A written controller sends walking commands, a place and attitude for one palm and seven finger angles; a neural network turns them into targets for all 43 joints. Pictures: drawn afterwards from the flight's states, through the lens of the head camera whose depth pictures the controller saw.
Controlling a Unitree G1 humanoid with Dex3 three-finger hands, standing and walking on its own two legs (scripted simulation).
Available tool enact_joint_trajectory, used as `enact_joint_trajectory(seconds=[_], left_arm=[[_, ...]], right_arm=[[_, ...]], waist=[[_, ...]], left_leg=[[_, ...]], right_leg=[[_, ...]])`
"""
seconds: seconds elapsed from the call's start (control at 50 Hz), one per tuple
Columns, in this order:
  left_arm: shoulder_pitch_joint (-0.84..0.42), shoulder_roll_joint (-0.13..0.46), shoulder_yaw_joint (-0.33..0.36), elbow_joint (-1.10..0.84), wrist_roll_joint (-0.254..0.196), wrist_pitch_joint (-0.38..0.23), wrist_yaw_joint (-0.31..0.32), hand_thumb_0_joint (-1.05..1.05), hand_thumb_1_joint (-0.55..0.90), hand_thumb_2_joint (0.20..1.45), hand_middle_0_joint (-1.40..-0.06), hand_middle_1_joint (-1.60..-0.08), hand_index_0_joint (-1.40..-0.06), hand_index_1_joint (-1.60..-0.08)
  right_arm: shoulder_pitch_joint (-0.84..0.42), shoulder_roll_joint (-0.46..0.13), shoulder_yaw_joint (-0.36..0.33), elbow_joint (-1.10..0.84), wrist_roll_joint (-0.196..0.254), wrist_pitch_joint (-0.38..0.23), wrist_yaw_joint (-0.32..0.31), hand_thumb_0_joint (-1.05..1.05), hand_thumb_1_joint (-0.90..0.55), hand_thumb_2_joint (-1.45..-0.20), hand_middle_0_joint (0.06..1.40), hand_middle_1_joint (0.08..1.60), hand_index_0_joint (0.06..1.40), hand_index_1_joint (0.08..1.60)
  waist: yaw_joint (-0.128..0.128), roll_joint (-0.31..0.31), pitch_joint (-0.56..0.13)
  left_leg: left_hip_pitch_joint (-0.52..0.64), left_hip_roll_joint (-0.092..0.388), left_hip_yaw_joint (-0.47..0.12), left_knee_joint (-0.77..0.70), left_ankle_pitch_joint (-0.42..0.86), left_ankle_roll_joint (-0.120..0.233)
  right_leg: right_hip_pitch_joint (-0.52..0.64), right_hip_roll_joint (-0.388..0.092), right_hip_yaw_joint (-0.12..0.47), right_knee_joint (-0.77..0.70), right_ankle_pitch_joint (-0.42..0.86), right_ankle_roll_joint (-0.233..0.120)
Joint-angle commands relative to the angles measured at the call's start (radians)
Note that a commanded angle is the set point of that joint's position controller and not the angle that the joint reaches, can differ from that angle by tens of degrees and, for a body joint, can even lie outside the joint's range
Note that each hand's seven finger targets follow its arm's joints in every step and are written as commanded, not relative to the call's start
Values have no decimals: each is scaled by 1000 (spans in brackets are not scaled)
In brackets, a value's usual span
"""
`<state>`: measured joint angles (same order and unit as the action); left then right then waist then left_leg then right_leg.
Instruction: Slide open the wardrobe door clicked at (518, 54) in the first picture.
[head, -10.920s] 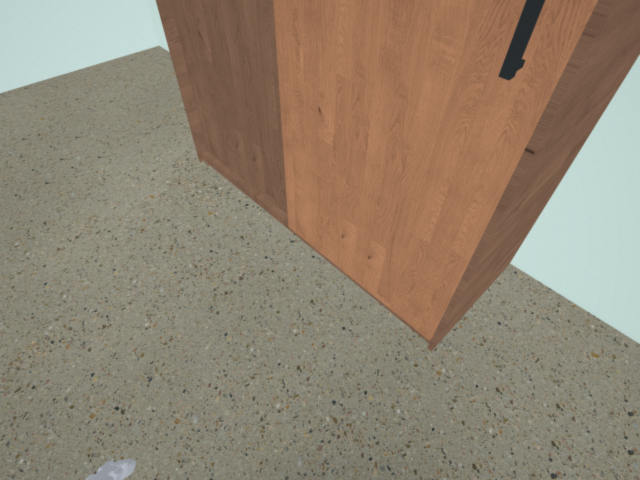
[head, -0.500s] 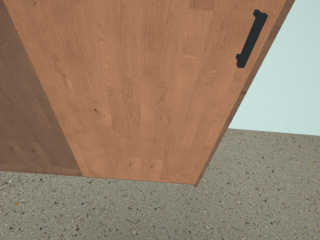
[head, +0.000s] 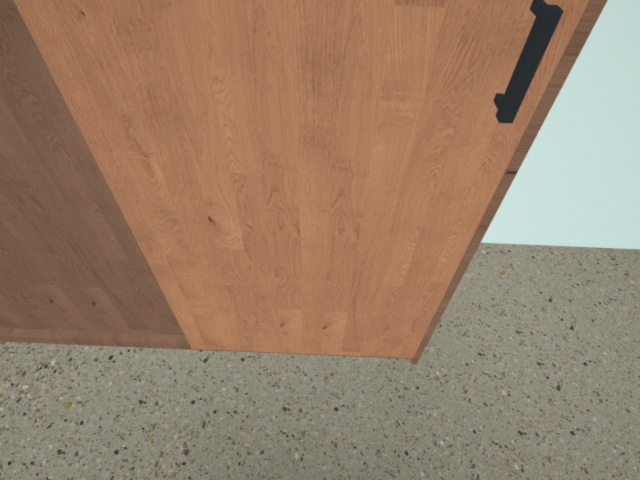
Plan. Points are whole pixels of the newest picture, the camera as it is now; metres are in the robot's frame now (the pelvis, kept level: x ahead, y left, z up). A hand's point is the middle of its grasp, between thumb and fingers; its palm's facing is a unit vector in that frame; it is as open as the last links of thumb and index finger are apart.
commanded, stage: look again from close up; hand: right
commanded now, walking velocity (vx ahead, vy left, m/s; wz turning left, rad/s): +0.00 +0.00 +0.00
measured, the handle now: (521, 63) +0.58 -0.22 +0.25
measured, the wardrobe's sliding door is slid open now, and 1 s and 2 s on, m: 0.00 0.00 0.00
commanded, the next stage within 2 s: shuffle to correct the standing spot in 0.24 s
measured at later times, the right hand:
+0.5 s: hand out of the picture +0.03 -0.20 -0.17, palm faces +0.03 +0.98 -0.22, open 7.4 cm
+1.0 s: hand out of the picture +0.11 -0.23 -0.17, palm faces +0.12 +0.97 -0.23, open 7.4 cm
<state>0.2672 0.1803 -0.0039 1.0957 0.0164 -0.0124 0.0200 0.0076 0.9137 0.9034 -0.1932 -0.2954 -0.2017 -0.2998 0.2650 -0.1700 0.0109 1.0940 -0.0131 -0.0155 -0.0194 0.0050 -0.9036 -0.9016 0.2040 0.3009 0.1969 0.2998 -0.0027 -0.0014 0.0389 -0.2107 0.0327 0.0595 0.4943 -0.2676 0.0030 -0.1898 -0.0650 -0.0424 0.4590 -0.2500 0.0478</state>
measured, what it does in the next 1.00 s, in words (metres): walks ahead: left foot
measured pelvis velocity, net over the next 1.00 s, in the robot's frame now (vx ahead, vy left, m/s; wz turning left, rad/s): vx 0.10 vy -0.05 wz -0.05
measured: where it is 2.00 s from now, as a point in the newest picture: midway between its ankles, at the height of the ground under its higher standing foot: outside the picture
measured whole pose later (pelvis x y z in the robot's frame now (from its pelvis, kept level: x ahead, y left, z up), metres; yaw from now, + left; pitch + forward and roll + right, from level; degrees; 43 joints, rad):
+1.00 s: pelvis +0.10 -0.05 +0.00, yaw -3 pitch +0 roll -2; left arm 0.33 0.15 0.02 1.10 0.02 0.02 0.01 0.01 0.91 0.90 -0.19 -0.30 -0.20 -0.30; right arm 0.29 -0.14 -0.04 1.03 -0.03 -0.05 -0.03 0.00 -0.91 -0.90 0.20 0.30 0.20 0.30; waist -0.02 -0.01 0.06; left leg -0.18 0.09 0.16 0.55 -0.36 0.01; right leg -0.41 -0.01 -0.07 1.05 -0.46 0.01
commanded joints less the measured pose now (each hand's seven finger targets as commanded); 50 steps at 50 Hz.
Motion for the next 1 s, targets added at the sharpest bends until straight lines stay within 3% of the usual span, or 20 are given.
enact_joint_trajectory(seconds=[0.0, 0.34, 0.38, 0.46, 0.52, 0.56, 0.6, 0.64, 0.68, 0.7, 0.74, 0.78, 0.8, 0.82, 0.84, 0.86, 0.88, 0.9, 0.92, 0.98], left_arm=[[42, 102, 19, -31, -2, -19, 5, 0, 900, 900, -200, -300, -200, -300], [24, 110, 19, -23, 0, -22, 7, 0, 900, 900, -200, -300, -200, -300], [40, 88, 15, -18, 3, -14, 3, 0, 900, 900, -200, -300, -200, -300], [50, 73, 17, -39, 9, -1, -7, 0, 900, 900, -200, -300, -200, -300], [58, 63, 18, -54, 10, -5, -10, 0, 900, 900, -200, -300, -200, -300], [88, 61, 21, -53, 8, -11, -9, 0, 900, 900, -200, -300, -200, -300], [153, 82, 22, -35, 8, -20, -8, 0, 900, 900, -200, -300, -200, -300], [233, 145, 37, -12, 11, -24, 3, 0, 900, 900, -200, -300, -200, -300], [281, 128, 32, -4, 13, -27, 15, 0, 900, 900, -200, -300, -200, -300], [268, 120, 28, -11, 14, -29, 17, 0, 900, 900, -200, -300, -200, -300], [203, 118, 29, -29, 16, -27, 16, 0, 900, 900, -200, -300, -200, -300], [140, 113, 26, -46, 5, -27, 17, 0, 900, 900, -200, -300, -200, -300], [129, 101, 28, -52, -7, -33, 14, 0, 900, 900, -200, -300, -200, -300], [118, 58, 25, -77, -18, -40, 8, 0, 900, 900, -200, -300, -200, -300], [79, 59, 30, -105, -8, -36, 7, 0, 900, 900, -200, -300, -200, -300], [98, 71, 37, -102, -2, -25, 11, 0, 900, 900, -200, -300, -200, -300], [55, 51, 37, -91, -1, -16, 5, 0, 900, 900, -200, -300, -200, -300], [30, 42, 37, -91, 2, -6, -2, 0, 900, 900, -200, -300, -200, -300], [32, 37, 38, -87, 5, 4, -11, 0, 900, 900, -200, -300, -200, -300], [41, -6, 36, -83, 2, 19, -30, 0, 900, 900, -200, -300, -200, -300]], right_arm=[[28, -148, -36, -38, 1, -18, -7, 0, -900, -900, 200, 300, 200, 300], [7, -144, -39, -37, -1, -11, -5, 0, -900, -900, 200, 300, 200, 300], [30, -131, -38, -34, -5, -5, -6, 0, -900, -900, 200, 300, 200, 300], [57, -165, -55, -42, -12, 4, -1, 0, -900, -900, 200, 300, 200, 300], [82, -181, -72, -48, -11, 2, -2, 0, -900, -900, 200, 300, 200, 300], [79, -175, -77, -58, -13, 0, -2, 0, -900, -900, 200, 300, 200, 300], [49, -140, -74, -73, -14, 5, 0, 0, -900, -900, 200, 300, 200, 300], [20, -65, -60, -97, -17, 4, 1, 0, -900, -900, 200, 300, 200, 300], [-39, -56, -52, -124, -15, -3, -2, 0, -900, -900, 200, 300, 200, 300], [-47, -50, -53, -126, -10, -7, 0, 0, -900, -900, 200, 300, 200, 300], [-19, -29, -55, -110, -6, -13, 8, 0, -900, -900, 200, 300, 200, 300], [85, -20, -62, -77, -10, -19, 15, 0, -900, -900, 200, 300, 200, 300], [188, -62, -72, -44, -12, -27, 10, 0, -900, -900, 200, 300, 200, 300], [292, -150, -94, -17, -16, -35, -5, 0, -900, -900, 200, 300, 200, 300], [334, -200, -101, -9, -6, -35, -8, 0, -900, -900, 200, 300, 200, 300], [300, -188, -100, -22, -2, -31, -14, 0, -900, -900, 200, 300, 200, 300], [242, -166, -100, -30, -6, -33, -20, 0, -900, -900, 200, 300, 200, 300], [201, -134, -90, -40, -9, -31, -22, 0, -900, -900, 200, 300, 200, 300], [158, -109, -82, -51, -12, -28, -23, 0, -900, -900, 200, 300, 200, 300], [108, -121, -85, -71, -18, -30, -21, 0, -900, -900, 200, 300, 200, 300]], waist=[[-1, 9, 3], [-8, -7, -7], [-14, 4, 1], [-21, 87, 68], [-24, 143, 78], [-9, 108, 75], [12, -5, 72], [37, -252, 55], [57, -268, 75], [50, -216, 73], [13, -173, 50], [-52, -99, 6], [-94, -11, -53], [-128, 221, -107], [-130, 277, -95], [-104, 140, -83], [-99, 181, 0], [-82, 196, 58], [-57, 195, 94], [-20, 154, 80]], left_leg=[[-3, 87, -91, -125, 122, 31], [31, 82, -72, -108, 120, 24], [23, 86, -83, -109, 1, 31], [-3, 135, -156, -173, -230, 68], [-3, 191, -208, -195, -191, 104], [-22, 179, -165, -141, -105, 102], [-72, 97, -48, -2, -79, 64], [-201, -11, 93, 234, -189, 22], [-362, -4, 54, 397, -368, 27], [-364, 16, 40, 407, -374, 35], [-241, 22, 56, 288, -302, 40], [3, 6, 88, 43, -23, 34], [194, 67, 13, -16, 119, 47], [371, 298, -271, -96, 272, 122], [375, 475, -469, -177, 517, 231], [344, 496, -434, -172, 543, 278], [248, 453, -363, -173, 533, 262], [174, 426, -318, -191, 494, 239], [113, 384, -228, -197, 473, 212], [8, 305, -57, -193, 473, 160]], right_leg=[[-8, -38, 25, -66, 121, -49], [-7, -46, 35, -87, 134, -54], [-22, -28, 21, -66, 42, -55], [-113, 24, -21, 6, -110, -52], [-138, 35, -43, 85, -94, -50], [-92, 31, -41, 61, -52, -54], [-14, -11, 17, -10, 84, -77], [94, -152, 195, -103, 298, -168], [202, -212, 272, -107, 578, -264], [201, -222, 261, -92, 620, -283], [132, -175, 172, -64, 591, -256], [6, -97, 79, 31, 459, -188], [-96, -50, 30, 137, 348, -148], [-288, 31, -30, 319, 30, -99], [-394, 78, -27, 535, -338, -64], [-403, 42, 40, 619, -345, -54], [-430, 12, 47, 662, -306, -50], [-441, -6, 48, 679, -273, -45], [-428, -17, 46, 660, -229, -39], [-330, -7, -17, 537, -117, -26]])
